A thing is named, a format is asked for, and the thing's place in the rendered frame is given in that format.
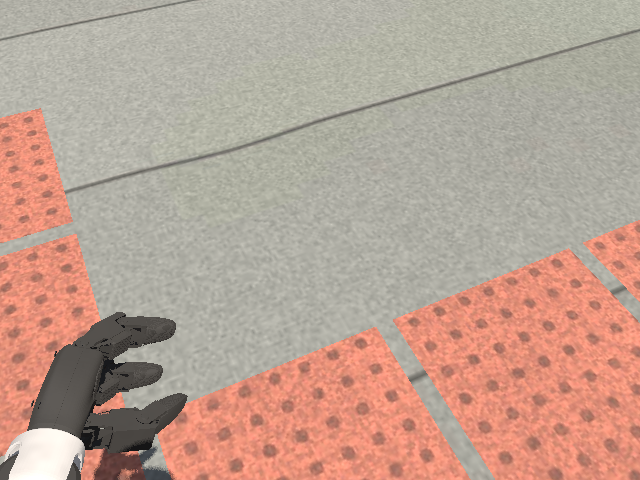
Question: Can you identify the robot left hand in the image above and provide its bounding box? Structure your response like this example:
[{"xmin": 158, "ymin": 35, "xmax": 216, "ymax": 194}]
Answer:
[{"xmin": 27, "ymin": 312, "xmax": 188, "ymax": 454}]

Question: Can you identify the left robot forearm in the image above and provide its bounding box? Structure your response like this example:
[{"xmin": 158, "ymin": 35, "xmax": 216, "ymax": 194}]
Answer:
[{"xmin": 0, "ymin": 428, "xmax": 85, "ymax": 480}]

